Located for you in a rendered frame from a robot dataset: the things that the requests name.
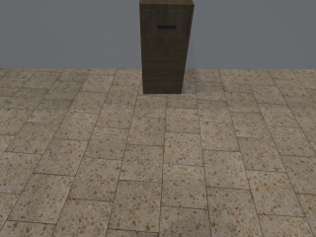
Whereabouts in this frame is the cabinet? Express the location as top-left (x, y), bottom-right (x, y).
top-left (139, 0), bottom-right (195, 95)

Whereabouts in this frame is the drawer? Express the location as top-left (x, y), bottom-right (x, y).
top-left (143, 10), bottom-right (191, 37)

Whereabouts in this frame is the handle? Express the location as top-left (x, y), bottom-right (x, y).
top-left (157, 23), bottom-right (176, 30)

